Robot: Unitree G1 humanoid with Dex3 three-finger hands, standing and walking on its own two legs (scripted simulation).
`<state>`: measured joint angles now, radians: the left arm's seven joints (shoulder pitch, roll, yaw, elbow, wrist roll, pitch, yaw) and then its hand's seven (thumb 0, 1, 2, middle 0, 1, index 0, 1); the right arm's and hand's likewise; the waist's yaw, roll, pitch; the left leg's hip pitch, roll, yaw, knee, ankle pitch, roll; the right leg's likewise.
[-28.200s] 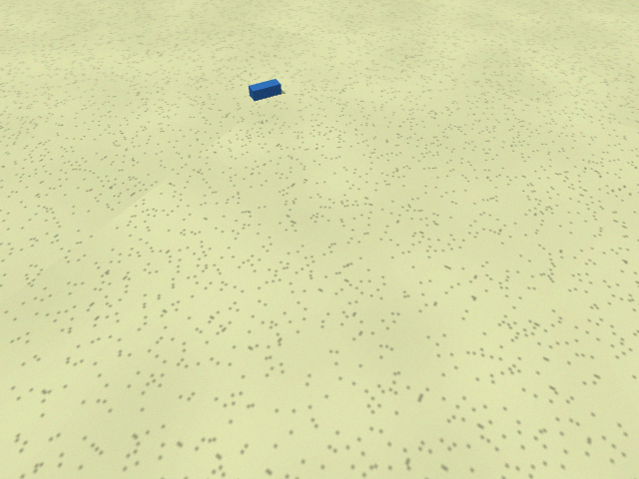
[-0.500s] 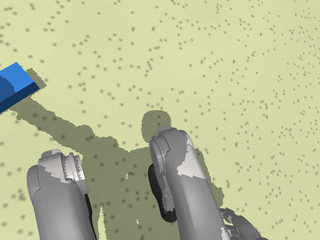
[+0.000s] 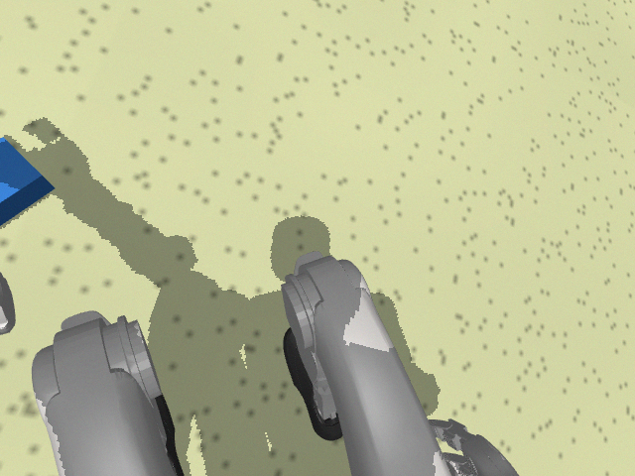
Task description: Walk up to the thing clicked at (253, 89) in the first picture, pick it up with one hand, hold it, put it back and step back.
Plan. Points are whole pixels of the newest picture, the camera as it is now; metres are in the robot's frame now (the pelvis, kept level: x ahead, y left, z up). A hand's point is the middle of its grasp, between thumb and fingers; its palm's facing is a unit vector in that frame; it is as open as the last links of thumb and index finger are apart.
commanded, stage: approach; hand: left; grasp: from above
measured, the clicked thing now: out of the picture +0.50 +0.34 -0.29
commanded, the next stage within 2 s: rest palm in 0.28 s
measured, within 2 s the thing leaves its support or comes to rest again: neither
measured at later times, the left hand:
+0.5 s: hand out of the picture +0.49 +0.35 -0.16, palm faces -0.29 -0.23 -0.93, open 14.3 cm
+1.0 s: hand out of the picture +0.48 +0.34 -0.22, palm faces -0.30 -0.25 -0.92, open 14.5 cm
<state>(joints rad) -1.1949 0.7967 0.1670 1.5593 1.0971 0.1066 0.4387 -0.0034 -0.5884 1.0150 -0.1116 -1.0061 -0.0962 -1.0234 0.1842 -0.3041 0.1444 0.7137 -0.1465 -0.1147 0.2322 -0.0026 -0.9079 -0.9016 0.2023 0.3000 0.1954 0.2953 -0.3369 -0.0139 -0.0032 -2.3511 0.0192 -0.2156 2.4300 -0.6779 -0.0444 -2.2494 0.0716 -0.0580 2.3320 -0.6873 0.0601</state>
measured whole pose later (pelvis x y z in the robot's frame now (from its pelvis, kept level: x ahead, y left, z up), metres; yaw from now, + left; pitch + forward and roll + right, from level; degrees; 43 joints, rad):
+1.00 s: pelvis +0.00 +0.00 -0.01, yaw -2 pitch +30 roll -12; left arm -1.20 0.99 0.20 1.73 1.08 0.05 0.57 0.00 -0.59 1.00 -0.09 -0.96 -0.07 -0.98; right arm 0.16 -0.33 0.25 0.70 -0.21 -0.21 0.23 0.00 -0.90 -0.90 0.20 0.30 0.20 0.30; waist -0.39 -0.10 0.14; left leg -2.35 0.02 -0.26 2.49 -0.69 -0.04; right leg -2.23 0.09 -0.09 2.35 -0.68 0.07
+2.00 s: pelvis -0.01 +0.01 -0.01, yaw -5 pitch +28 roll -15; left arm -1.22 1.11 0.19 1.82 1.07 0.02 0.60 0.00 -0.52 1.00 -0.13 -1.00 -0.12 -1.01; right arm 0.15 -0.36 0.34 0.65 -0.23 -0.28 0.27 0.00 -0.91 -0.91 0.20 0.30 0.19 0.30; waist -0.44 -0.15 0.22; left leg -2.33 0.03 -0.30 2.50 -0.70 -0.02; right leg -2.18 0.10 -0.13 2.32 -0.66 0.08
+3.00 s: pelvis -0.01 +0.01 +0.00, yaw -6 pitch +27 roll -16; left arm -1.24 1.13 0.17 1.82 1.07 0.03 0.61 0.00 -0.05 0.68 -0.46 -0.77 -0.47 -0.76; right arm 0.14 -0.37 0.36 0.62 -0.24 -0.28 0.26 0.00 -0.90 -0.90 0.20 0.30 0.19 0.30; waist -0.45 -0.16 0.23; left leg -2.32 0.04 -0.31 2.49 -0.69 -0.02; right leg -2.17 0.09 -0.14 2.30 -0.65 0.09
